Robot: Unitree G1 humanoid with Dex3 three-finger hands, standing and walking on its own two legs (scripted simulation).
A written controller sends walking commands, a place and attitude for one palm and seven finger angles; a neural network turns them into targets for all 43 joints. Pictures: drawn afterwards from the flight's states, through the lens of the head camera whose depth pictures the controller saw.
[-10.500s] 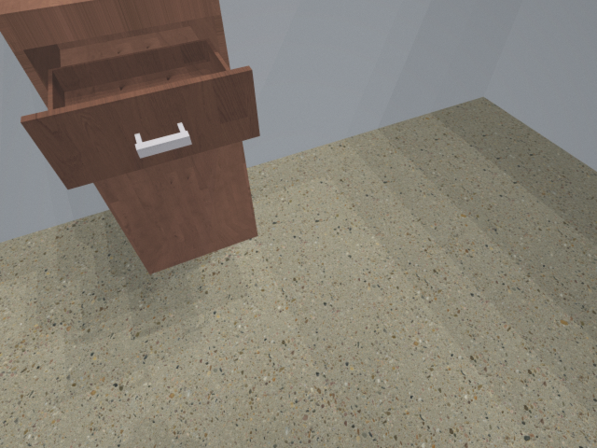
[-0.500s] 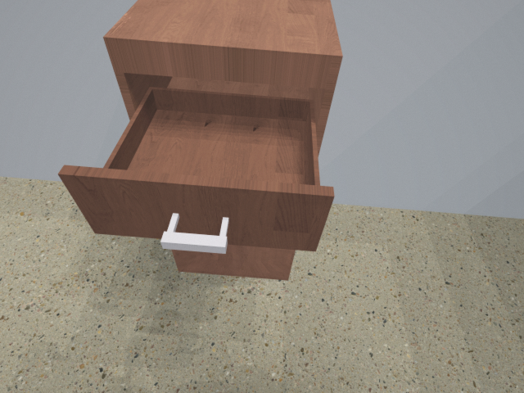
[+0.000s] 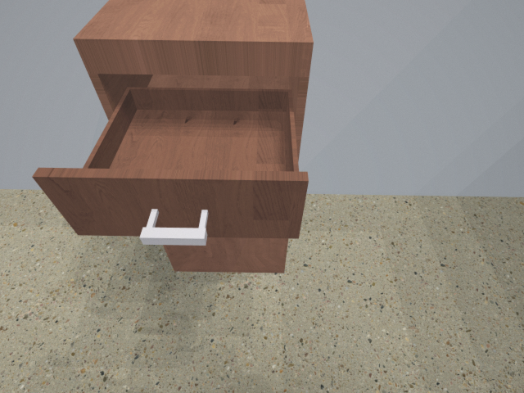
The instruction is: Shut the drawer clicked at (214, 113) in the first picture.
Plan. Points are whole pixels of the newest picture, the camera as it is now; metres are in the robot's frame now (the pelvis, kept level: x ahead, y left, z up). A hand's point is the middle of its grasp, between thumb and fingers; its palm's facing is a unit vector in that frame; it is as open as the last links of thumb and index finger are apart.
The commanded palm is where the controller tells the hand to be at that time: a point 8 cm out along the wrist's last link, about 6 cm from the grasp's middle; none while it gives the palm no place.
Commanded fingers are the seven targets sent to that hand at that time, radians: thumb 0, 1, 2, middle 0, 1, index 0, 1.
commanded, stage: look again from close up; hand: left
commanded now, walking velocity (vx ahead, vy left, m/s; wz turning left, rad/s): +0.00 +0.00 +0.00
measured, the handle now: (176, 225) +0.36 +0.16 +0.05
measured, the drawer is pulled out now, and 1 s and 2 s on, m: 0.30 0.30 0.30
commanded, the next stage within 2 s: shuffle to correct the standing spot in 0.54 s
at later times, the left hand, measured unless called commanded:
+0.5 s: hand out of the picture +0.04 +0.21 -0.17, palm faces -0.02 -0.98 -0.21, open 7.4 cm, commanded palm none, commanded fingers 0.00 0.90 0.90 -0.20 -0.30 -0.20 -0.30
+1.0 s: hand out of the picture +0.02 +0.19 -0.17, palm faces -0.04 -0.98 -0.21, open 7.4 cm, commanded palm none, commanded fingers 0.00 0.90 0.90 -0.20 -0.30 -0.20 -0.30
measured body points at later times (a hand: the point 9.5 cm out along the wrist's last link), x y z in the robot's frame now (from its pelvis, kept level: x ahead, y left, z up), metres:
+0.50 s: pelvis +0.01 +0.03 +0.01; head +0.03 +0.03 +0.45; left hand +0.05 +0.26 -0.15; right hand +0.06 -0.21 -0.15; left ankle +0.02 +0.12 -0.73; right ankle -0.03 -0.10 -0.73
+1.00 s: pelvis +0.02 +0.01 +0.00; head +0.05 +0.00 +0.45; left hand +0.02 +0.24 -0.15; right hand +0.00 -0.22 -0.16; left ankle +0.02 +0.12 -0.73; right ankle -0.01 -0.09 -0.73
